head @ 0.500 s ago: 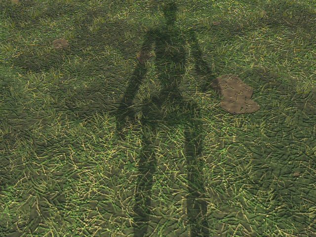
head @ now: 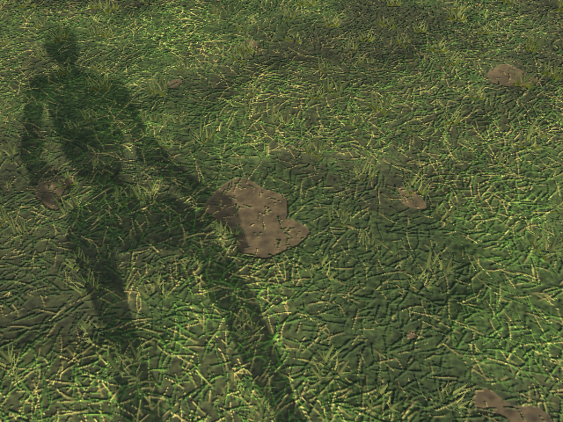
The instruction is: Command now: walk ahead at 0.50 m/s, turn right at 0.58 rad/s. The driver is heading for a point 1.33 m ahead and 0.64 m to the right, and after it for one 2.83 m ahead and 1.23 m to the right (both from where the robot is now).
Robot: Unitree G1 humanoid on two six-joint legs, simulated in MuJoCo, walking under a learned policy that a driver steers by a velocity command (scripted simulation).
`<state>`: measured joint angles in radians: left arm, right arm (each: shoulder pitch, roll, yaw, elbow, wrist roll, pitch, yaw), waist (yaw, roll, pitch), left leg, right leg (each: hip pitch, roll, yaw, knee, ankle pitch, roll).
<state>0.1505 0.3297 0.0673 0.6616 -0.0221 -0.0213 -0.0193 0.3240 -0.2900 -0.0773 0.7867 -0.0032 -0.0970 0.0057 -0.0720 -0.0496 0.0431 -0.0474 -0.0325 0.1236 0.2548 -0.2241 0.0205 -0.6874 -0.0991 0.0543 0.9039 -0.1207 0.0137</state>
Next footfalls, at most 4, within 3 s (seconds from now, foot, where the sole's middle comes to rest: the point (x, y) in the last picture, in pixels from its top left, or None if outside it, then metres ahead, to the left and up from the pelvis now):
0.18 right None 0.28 -0.15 -0.78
0.68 left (286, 364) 0.60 -0.03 -0.78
1.20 right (429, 320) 0.70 -0.40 -0.78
1.72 left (420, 206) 1.08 -0.47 -0.78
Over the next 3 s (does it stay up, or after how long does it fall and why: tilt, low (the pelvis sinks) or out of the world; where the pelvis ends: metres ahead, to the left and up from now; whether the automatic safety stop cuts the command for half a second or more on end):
stays up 1.42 -0.83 0.00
